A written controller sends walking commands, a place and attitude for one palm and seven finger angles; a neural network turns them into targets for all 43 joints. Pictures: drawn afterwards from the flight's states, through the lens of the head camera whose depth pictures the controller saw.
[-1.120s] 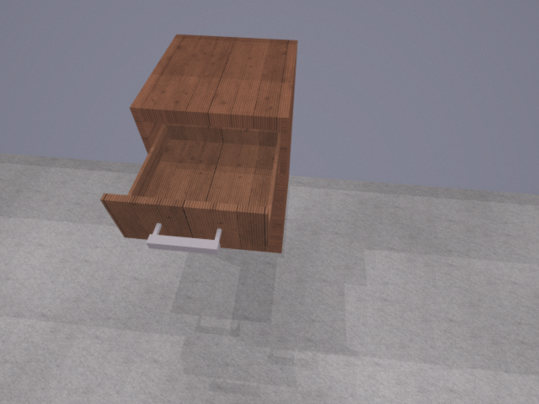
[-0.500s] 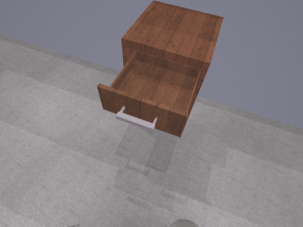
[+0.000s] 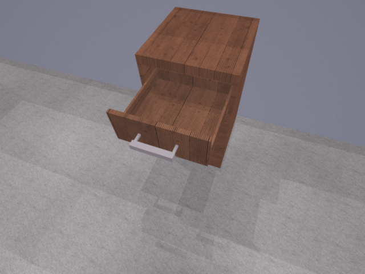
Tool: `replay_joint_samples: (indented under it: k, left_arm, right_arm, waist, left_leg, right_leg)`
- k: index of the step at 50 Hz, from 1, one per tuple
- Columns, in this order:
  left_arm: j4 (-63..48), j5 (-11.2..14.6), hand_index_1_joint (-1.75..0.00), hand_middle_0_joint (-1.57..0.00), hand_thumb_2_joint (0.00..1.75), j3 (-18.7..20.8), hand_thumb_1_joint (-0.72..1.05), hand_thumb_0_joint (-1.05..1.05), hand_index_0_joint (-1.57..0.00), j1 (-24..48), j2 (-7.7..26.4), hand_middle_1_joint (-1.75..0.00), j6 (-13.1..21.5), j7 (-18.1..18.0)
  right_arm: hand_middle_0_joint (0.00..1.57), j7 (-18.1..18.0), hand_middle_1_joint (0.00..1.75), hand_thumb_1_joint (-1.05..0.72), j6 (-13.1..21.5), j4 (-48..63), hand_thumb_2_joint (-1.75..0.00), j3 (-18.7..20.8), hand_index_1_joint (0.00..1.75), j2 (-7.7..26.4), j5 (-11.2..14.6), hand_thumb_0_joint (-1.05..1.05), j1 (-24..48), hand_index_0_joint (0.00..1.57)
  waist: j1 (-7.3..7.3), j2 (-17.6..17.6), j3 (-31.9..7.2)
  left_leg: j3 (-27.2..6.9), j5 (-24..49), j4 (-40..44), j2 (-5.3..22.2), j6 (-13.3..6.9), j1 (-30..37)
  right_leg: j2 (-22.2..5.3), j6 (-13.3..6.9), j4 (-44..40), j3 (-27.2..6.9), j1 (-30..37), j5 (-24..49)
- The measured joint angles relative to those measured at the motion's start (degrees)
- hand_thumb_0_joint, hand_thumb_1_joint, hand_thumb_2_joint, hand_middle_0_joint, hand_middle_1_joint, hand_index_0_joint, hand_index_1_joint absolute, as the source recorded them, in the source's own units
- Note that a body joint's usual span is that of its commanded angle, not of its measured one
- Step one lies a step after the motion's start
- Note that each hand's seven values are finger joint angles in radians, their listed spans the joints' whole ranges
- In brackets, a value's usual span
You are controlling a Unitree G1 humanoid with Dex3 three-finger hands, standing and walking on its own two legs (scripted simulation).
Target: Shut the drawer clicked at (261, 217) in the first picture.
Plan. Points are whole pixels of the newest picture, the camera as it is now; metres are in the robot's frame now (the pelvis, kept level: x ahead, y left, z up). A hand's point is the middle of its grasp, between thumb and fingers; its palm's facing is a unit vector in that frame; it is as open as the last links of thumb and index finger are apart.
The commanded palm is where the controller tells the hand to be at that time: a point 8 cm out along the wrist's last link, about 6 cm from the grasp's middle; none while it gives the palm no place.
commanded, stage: turn or walk to find it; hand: left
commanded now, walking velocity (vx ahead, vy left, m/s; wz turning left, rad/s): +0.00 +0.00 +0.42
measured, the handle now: (154, 146) +0.53 +0.14 -0.19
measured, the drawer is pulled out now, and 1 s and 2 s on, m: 0.29 0.29 0.29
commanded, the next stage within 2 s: stand and wait in 0.16 s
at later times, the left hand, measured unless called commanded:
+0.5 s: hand out of the picture -0.04 +0.18 -0.17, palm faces +0.15 -0.97 -0.21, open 7.4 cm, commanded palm none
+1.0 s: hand out of the picture -0.04 +0.13 -0.17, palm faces +0.12 -0.98 -0.18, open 7.3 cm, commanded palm none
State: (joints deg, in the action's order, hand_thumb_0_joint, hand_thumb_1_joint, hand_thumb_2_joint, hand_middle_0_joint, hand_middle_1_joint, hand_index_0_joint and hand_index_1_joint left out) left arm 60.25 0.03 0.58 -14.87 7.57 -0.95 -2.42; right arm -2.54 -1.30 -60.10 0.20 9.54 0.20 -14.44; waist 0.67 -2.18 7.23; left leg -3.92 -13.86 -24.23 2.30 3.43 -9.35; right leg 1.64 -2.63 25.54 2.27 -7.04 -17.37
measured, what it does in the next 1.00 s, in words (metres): stands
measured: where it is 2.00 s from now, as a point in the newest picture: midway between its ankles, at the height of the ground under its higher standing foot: outside the picture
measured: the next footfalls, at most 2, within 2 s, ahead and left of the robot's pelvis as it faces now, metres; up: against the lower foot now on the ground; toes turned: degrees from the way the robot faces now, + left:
none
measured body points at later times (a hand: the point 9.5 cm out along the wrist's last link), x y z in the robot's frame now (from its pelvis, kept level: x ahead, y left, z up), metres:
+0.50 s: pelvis -0.01 +0.01 +0.00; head +0.03 +0.00 +0.45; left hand -0.04 +0.23 -0.15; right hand +0.00 -0.20 -0.16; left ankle -0.02 +0.13 -0.74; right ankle -0.04 -0.09 -0.74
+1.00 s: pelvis +0.00 -0.02 +0.00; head +0.04 -0.03 +0.45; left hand -0.04 +0.18 -0.15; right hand -0.01 -0.22 -0.17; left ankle -0.02 +0.13 -0.74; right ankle -0.04 -0.09 -0.74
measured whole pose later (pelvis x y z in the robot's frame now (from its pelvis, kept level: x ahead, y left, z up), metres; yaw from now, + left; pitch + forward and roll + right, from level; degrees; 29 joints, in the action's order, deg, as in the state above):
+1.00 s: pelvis +0.00 -0.02 +0.00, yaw +5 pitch -1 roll +1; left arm 62.8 0.0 -0.3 -18.1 5.0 0.4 -3.0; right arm -2.9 -0.5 -64.1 -1.2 5.7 0.2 -17.1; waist 0.5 -1.0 5.8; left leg 0.4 -12.4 -22.2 2.8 2.8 -8.5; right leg 1.6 -4.1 22.6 6.9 -5.2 -16.6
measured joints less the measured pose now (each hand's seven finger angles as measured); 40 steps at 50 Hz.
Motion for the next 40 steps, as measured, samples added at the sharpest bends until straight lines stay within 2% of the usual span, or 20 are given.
replay_joint_samples:
  k: [5, 9, 11, 14, 18, 27, 40]
  left_arm:
    - [-0.6, 0.0, -0.3, -0.2, 0.89, 0.5, 0.92, 0.01, -0.2, 0.0, -0.1, -0.3, -0.2, 0.0]
    - [-1.2, -0.3, -0.3, -0.2, 0.89, 1.1, 0.91, 0.01, -0.2, 0.3, 0.2, -0.3, -0.6, 0.0]
    - [-1.4, -0.5, -0.3, -0.2, 0.89, 1.4, 0.91, 0.01, -0.2, 0.5, 0.4, -0.3, -0.8, 0.0]
    - [-1.4, -0.3, -0.3, -0.2, 0.89, 1.8, 0.91, 0.01, -0.2, 1.2, 1.3, -0.3, -1.2, -0.2]
    - [-1.2, 0.0, -0.3, -0.2, 0.89, 1.5, 0.92, 0.01, -0.2, 1.5, 1.4, -0.3, -0.9, -0.1]
    - [1.4, -0.2, -0.3, -0.2, 0.89, 0.5, 0.91, 0.01, -0.2, -2.4, 0.1, -0.3, 0.0, 0.1]
    - [2.9, 0.0, -0.3, -0.2, 0.89, -0.7, 0.91, 0.01, -0.2, -4.2, -2.0, -0.3, 1.1, -0.2]
  right_arm:
    - [0.2, 0.0, 0.3, -0.91, -0.8, -0.9, -0.9, 0.1, 0.3, -0.4, 0.2, 0.0, -1.1, 0.19]
    - [0.2, 0.0, 0.3, -0.91, -1.4, -1.4, -0.9, 0.6, 0.3, -0.7, 0.1, 0.0, -2.1, 0.19]
    - [0.2, 0.1, 0.3, -0.91, -1.3, -1.6, -0.9, 0.9, 0.3, -0.9, 0.0, 0.0, -2.7, 0.19]
    - [0.2, 0.0, 0.3, -0.91, -0.4, -1.9, -0.9, 0.5, 0.3, -2.2, -0.6, 0.0, -2.9, 0.19]
    - [0.2, -0.4, 0.3, -0.91, 0.1, -1.3, -0.9, -0.3, 0.3, -3.2, -0.6, 0.0, -2.5, 0.19]
    - [0.2, 0.0, 0.3, -0.93, 0.1, -1.6, -0.9, -0.4, 0.3, -2.4, -0.2, 0.02, -2.3, 0.2]
    - [0.2, -0.1, 0.3, -0.91, 0.6, -3.4, -0.9, -1.2, 0.3, -3.2, 0.0, 0.01, -2.5, 0.2]
  waist:
    - [0.41, 0.0, 0.1]
    - [1.11, 0.0, -0.2]
    - [1.14, 0.3, -0.6]
    - [0.02, 3.0, -0.9]
    - [-1.09, 3.2, -1.0]
    - [-0.64, 1.6, -1.4]
    - [-0.59, 1.2, -1.1]
  left_leg:
    - [-0.8, -0.8, -3.5, 0.1, -0.8, -1.8]
    - [1.1, -4.0, -10.4, 0.2, -2.6, -4.3]
    - [2.3, -4.3, -10.5, 0.2, -3.1, -4.0]
    - [3.2, -4.0, -8.6, -1.2, -2.5, -3.4]
    - [3.6, -1.4, -5.2, -1.8, -3.0, -3.3]
    - [4.0, 1.3, -0.2, -2.2, -2.8, -1.6]
    - [4.3, 1.7, 1.8, -0.7, -1.6, 0.3]
  right_leg:
    - [0.2, -0.5, 0.8, 1.8, 0.2, -0.6]
    - [-0.1, -0.6, 2.2, 4.9, 0.8, -1.8]
    - [-0.3, -0.4, 3.6, 6.1, 0.5, -2.8]
    - [-2.2, 0.5, 5.8, 5.7, -0.8, -3.8]
    - [-2.7, 0.7, 3.6, 5.4, -1.3, -2.0]
    - [-2.8, 0.7, 0.2, 5.1, -0.5, 0.0]
    - [-1.3, -0.5, -2.0, 4.7, 1.2, 0.6]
